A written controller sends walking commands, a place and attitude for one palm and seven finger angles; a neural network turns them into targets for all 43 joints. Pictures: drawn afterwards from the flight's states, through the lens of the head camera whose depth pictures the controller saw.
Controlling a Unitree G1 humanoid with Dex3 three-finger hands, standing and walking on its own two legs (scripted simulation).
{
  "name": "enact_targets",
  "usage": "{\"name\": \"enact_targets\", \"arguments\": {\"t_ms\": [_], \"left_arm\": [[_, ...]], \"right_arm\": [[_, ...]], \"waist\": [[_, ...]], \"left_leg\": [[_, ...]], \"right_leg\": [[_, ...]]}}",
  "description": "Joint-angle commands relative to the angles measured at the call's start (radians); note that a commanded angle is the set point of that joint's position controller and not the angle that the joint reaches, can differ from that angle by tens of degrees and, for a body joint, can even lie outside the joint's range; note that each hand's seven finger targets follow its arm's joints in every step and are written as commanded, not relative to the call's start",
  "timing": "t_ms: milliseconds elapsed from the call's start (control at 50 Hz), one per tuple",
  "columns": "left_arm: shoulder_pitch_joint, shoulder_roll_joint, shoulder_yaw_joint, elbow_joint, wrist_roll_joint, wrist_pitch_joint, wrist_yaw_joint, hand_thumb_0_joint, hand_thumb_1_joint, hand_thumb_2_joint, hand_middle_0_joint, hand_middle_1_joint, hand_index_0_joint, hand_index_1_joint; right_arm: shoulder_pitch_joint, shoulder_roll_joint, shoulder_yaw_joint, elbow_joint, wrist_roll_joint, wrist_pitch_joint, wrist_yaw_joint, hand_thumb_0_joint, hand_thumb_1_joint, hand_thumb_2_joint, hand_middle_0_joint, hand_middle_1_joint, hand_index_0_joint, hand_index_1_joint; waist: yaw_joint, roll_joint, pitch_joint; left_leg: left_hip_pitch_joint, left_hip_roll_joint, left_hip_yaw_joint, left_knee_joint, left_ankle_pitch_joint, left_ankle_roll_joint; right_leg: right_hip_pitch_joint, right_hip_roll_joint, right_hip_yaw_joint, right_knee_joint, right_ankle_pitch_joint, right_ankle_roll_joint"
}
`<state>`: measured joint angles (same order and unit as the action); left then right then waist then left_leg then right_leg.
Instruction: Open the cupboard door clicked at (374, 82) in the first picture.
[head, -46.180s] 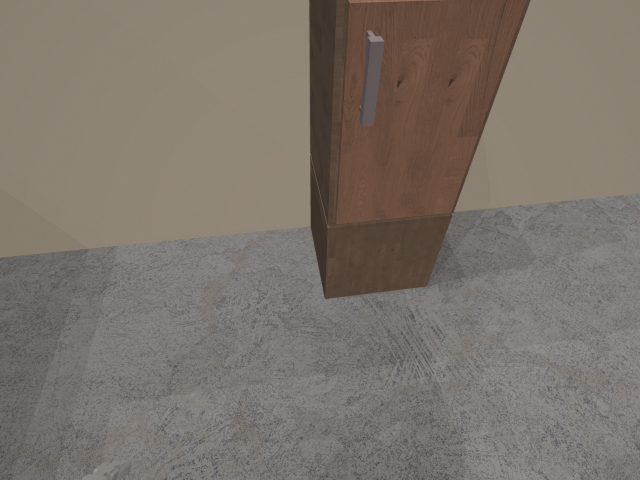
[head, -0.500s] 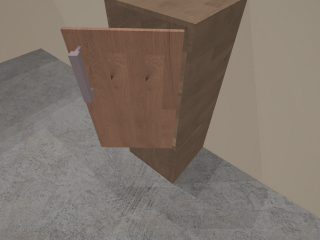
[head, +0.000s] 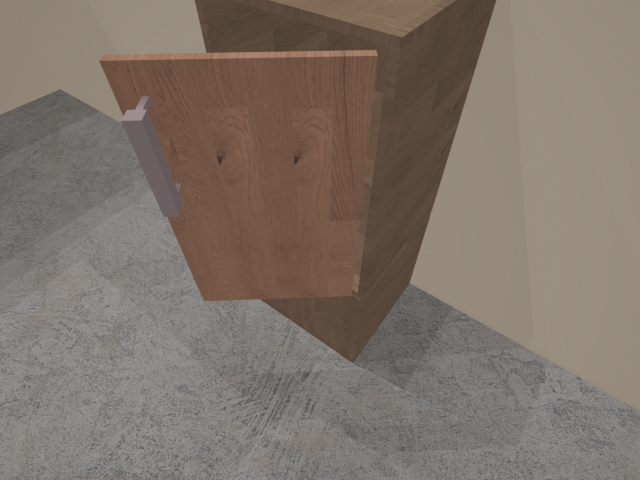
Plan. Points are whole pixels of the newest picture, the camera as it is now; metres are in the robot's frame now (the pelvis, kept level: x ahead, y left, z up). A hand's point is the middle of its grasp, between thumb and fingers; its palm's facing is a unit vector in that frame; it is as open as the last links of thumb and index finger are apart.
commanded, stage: come to a stop and stand still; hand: left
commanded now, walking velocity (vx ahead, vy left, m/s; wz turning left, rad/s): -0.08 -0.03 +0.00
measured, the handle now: (159, 159) +0.53 +0.27 +0.11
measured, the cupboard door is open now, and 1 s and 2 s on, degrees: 39 39 39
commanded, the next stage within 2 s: look again from close up in 1.42 s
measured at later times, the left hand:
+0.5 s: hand out of the picture -0.02 +0.13 -0.17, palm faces +0.03 -0.97 -0.22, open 7.4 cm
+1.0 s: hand out of the picture -0.02 +0.11 -0.17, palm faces +0.04 -0.98 -0.18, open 7.3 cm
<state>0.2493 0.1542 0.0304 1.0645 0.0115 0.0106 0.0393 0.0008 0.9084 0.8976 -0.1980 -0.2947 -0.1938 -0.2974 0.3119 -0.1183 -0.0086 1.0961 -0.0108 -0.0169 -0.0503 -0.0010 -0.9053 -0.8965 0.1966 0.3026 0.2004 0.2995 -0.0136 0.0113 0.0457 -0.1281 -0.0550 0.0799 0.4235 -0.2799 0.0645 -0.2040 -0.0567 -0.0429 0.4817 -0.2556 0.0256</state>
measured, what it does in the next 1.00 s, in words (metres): shifts its weight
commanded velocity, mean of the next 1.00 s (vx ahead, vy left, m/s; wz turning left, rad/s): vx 0.00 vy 0.00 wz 0.00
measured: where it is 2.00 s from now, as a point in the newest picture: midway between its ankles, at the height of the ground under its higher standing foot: outside the picture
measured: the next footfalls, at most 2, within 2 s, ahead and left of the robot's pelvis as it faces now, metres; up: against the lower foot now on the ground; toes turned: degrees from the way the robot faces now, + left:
none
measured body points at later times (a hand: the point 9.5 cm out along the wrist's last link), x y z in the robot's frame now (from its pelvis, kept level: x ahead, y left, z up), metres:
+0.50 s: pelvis -0.03 -0.05 +0.00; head -0.04 -0.07 +0.45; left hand -0.03 +0.18 -0.15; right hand -0.01 -0.27 -0.17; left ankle -0.03 +0.07 -0.74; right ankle +0.00 -0.13 -0.74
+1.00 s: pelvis -0.01 -0.06 +0.00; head +0.00 -0.06 +0.45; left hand -0.02 +0.16 -0.16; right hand -0.05 -0.26 -0.16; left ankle -0.03 +0.07 -0.74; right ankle +0.00 -0.13 -0.74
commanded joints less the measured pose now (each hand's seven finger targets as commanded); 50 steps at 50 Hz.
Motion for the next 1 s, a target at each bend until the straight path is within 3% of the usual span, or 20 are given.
{"name": "enact_targets", "arguments": {"t_ms": [0, 40, 100, 120, 140, 160, 200, 280, 380, 620, 680, 800, 980], "left_arm": [[0.085, 0.066, 0.013, -0.037, 0.006, 0.010, 0.010, 0.000, 0.900, 0.900, -0.200, -0.300, -0.200, -0.300], [0.082, 0.066, 0.015, -0.043, 0.008, 0.013, 0.008, 0.000, 0.900, 0.900, -0.200, -0.300, -0.200, -0.300], [0.082, 0.065, 0.011, -0.033, 0.009, 0.005, 0.006, 0.000, 0.900, 0.900, -0.200, -0.300, -0.200, -0.300], [0.116, 0.105, 0.001, -0.021, 0.011, -0.014, 0.043, 0.000, 0.900, 0.900, -0.200, -0.300, -0.200, -0.300], [0.093, 0.110, 0.003, -0.063, 0.000, -0.028, 0.037, 0.000, 0.900, 0.900, -0.200, -0.300, -0.200, -0.300], [0.060, 0.098, -0.005, -0.067, -0.001, -0.026, 0.027, 0.000, 0.900, 0.900, -0.200, -0.300, -0.200, -0.300], [0.060, 0.106, -0.013, -0.072, -0.001, -0.029, 0.012, 0.000, 0.900, 0.900, -0.200, -0.300, -0.200, -0.300], [0.049, 0.108, -0.025, -0.061, 0.001, -0.033, -0.003, 0.000, 0.900, 0.900, -0.200, -0.300, -0.200, -0.300], [0.055, 0.117, -0.026, -0.052, -0.001, -0.038, -0.008, 0.000, 0.900, 0.900, -0.200, -0.300, -0.200, -0.300], [0.085, 0.108, -0.019, -0.012, -0.004, -0.047, -0.012, 0.000, 0.900, 0.900, -0.200, -0.300, -0.200, -0.300], [0.091, 0.104, -0.018, 0.001, -0.005, -0.048, -0.012, 0.000, 0.900, 0.900, -0.200, -0.300, -0.200, -0.300], [0.101, 0.086, -0.021, 0.021, -0.007, -0.051, -0.010, 0.000, 0.900, 0.900, -0.200, -0.300, -0.200, -0.300], [0.110, 0.069, -0.023, 0.039, -0.006, -0.052, -0.007, 0.000, 0.900, 0.900, -0.200, -0.300, -0.200, -0.300]], "right_arm": [[0.091, -0.140, -0.043, -0.015, -0.001, -0.010, -0.020, 0.000, -0.900, -0.900, 0.200, 0.300, 0.200, 0.300], [0.066, -0.136, -0.044, -0.017, -0.003, -0.007, -0.017, 0.000, -0.900, -0.900, 0.200, 0.300, 0.200, 0.300], [0.035, -0.112, -0.038, -0.017, -0.003, -0.006, -0.007, 0.000, -0.900, -0.900, 0.200, 0.300, 0.200, 0.300], [-0.012, -0.179, -0.036, -0.092, 0.015, -0.012, 0.006, 0.000, -0.900, -0.900, 0.200, 0.300, 0.200, 0.300], [0.035, -0.146, -0.028, -0.114, 0.002, -0.013, 0.017, 0.000, -0.900, -0.900, 0.200, 0.300, 0.200, 0.300], [0.010, -0.118, -0.018, -0.105, -0.002, -0.018, 0.019, 0.000, -0.900, -0.900, 0.200, 0.300, 0.200, 0.300], [0.019, -0.116, -0.006, -0.115, -0.009, -0.017, 0.024, 0.000, -0.900, -0.900, 0.200, 0.300, 0.200, 0.300], [0.016, -0.122, -0.002, -0.129, -0.004, -0.004, 0.029, 0.000, -0.900, -0.900, 0.200, 0.300, 0.200, 0.300], [0.050, -0.130, 0.004, -0.104, -0.008, 0.002, 0.035, 0.000, -0.900, -0.900, 0.200, 0.300, 0.200, 0.300], [0.092, -0.104, 0.016, -0.030, -0.006, -0.003, 0.031, 0.000, -0.900, -0.900, 0.200, 0.300, 0.200, 0.300], [0.107, -0.089, 0.017, -0.013, -0.006, -0.004, 0.030, 0.000, -0.900, -0.900, 0.200, 0.300, 0.200, 0.300], [0.118, -0.071, 0.020, 0.017, -0.005, -0.012, 0.023, 0.000, -0.900, -0.900, 0.200, 0.300, 0.200, 0.300], [0.115, -0.072, 0.019, 0.030, -0.003, -0.020, 0.014, 0.000, -0.900, -0.900, 0.200, 0.300, 0.200, 0.300]], "waist": [[0.014, 0.019, -0.029], [0.021, 0.020, -0.015], [0.026, -0.017, -0.016], [0.027, -0.112, -0.059], [0.011, -0.029, -0.141], [0.011, 0.046, -0.081], [0.015, 0.157, -0.052], [0.002, -0.016, 0.071], [-0.006, -0.089, 0.097], [0.003, -0.026, 0.043], [0.004, -0.048, 0.043], [0.013, -0.001, 0.041], [0.017, -0.004, 0.015]], "left_leg": [[0.040, 0.227, -0.157, -0.039, 0.736, -0.020], [-0.003, 0.229, -0.164, -0.053, 0.599, -0.006], [-0.065, 0.197, -0.147, -0.069, 0.346, -0.015], [-0.045, 0.216, -0.112, 0.108, 0.631, -0.043], [-0.073, 0.167, -0.118, 0.072, 0.318, -0.048], [-0.086, 0.167, -0.124, 0.018, 0.238, -0.038], [-0.123, 0.176, -0.147, -0.020, 0.160, -0.014], [-0.171, 0.138, -0.134, -0.055, -0.040, -0.019], [-0.131, 0.117, -0.106, -0.044, -0.044, -0.024], [-0.125, 0.117, -0.089, -0.033, -0.005, -0.036], [-0.128, 0.117, -0.085, -0.028, 0.006, -0.040], [-0.132, 0.133, -0.092, -0.054, 0.053, -0.043], [-0.112, 0.151, -0.100, -0.066, 0.132, -0.044]], "right_leg": [[0.000, -0.027, 0.023, 0.033, 0.242, -0.032], [0.005, -0.029, 0.035, 0.020, 0.195, -0.030], [0.047, -0.049, 0.064, -0.032, 0.230, -0.038], [0.018, -0.072, 0.060, 0.017, 0.499, -0.033], [0.074, -0.088, 0.080, 0.029, 0.276, -0.069], [0.009, -0.075, 0.091, 0.021, 0.170, -0.078], [-0.004, -0.040, 0.068, -0.003, 0.042, -0.080], [-0.073, -0.044, 0.119, -0.097, -0.086, -0.085], [-0.132, -0.054, 0.151, -0.167, -0.213, -0.084], [-0.076, -0.066, 0.157, -0.202, -0.187, -0.088], [-0.064, -0.070, 0.154, -0.208, -0.181, -0.090], [-0.017, -0.061, 0.125, -0.179, -0.053, -0.088], [0.043, -0.055, 0.090, -0.116, 0.154, -0.083]]}}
